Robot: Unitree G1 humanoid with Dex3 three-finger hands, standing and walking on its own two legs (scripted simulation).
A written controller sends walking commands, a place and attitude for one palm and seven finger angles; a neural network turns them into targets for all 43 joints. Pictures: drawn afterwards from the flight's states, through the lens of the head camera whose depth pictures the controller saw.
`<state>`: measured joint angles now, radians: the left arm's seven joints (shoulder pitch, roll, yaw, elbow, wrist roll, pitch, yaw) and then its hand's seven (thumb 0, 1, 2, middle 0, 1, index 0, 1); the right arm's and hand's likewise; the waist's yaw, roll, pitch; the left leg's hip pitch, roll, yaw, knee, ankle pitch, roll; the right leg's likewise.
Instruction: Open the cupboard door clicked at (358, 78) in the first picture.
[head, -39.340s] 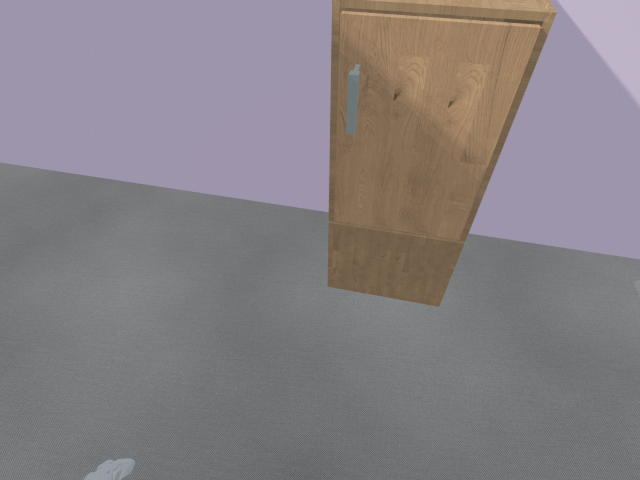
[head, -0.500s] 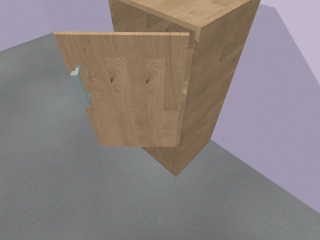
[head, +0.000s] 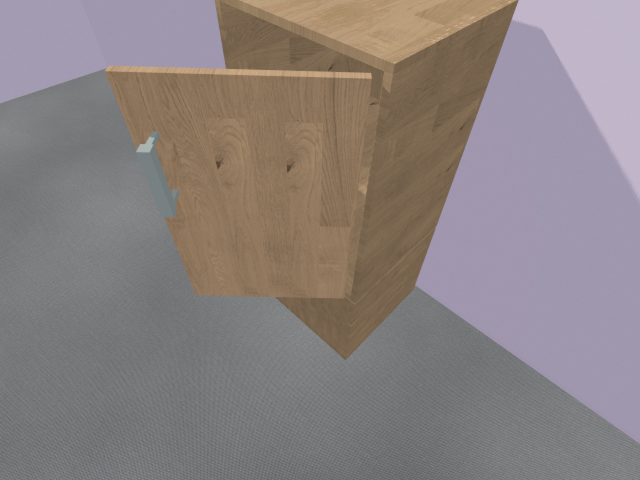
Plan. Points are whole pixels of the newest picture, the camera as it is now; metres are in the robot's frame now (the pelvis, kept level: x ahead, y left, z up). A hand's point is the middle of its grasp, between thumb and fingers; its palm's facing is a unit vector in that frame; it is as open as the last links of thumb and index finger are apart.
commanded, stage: look again from close up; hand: left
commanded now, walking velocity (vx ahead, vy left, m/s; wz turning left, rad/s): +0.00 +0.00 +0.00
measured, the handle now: (161, 175) +0.56 +0.32 +0.04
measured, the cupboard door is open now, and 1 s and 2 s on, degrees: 43 43 43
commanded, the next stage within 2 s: shuffle to correct the standing spot in 0.60 s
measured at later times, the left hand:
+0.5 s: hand out of the picture +0.00 +0.22 -0.17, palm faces +0.01 -0.97 -0.23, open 7.4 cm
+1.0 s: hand out of the picture -0.01 +0.21 -0.19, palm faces +0.08 -0.98 -0.16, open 7.4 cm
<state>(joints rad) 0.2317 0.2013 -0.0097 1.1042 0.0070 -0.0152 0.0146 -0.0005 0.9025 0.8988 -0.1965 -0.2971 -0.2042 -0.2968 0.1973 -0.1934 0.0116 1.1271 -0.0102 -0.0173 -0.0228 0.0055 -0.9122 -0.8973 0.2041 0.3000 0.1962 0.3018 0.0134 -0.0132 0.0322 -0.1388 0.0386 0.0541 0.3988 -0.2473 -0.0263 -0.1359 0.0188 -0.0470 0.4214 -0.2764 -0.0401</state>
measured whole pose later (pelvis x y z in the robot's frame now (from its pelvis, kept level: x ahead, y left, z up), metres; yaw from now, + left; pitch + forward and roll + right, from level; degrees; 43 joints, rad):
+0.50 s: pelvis -0.02 +0.03 -0.01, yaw -1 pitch -1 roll +1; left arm 0.27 0.16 -0.01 1.07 0.01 0.00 0.03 0.00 0.90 0.90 -0.20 -0.30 -0.20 -0.30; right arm 0.29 -0.17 0.01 1.07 -0.01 -0.02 -0.02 0.01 -0.93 -0.90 0.20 0.30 0.20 0.30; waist 0.00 0.03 0.03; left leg -0.20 -0.02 0.07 0.49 -0.27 0.03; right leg -0.20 -0.03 -0.02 0.52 -0.30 0.01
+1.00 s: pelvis +0.02 +0.05 -0.01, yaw +1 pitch +0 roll +0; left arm 0.34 0.15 0.02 1.08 0.02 -0.01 0.02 0.00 0.90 0.90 -0.20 -0.30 -0.21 -0.30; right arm 0.31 -0.17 -0.01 1.09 -0.02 -0.01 -0.01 0.01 -0.91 -0.90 0.20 0.30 0.19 0.30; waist 0.03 -0.02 0.02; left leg -0.23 -0.01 0.08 0.60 -0.37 0.04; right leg -0.20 -0.04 -0.04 0.58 -0.39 0.02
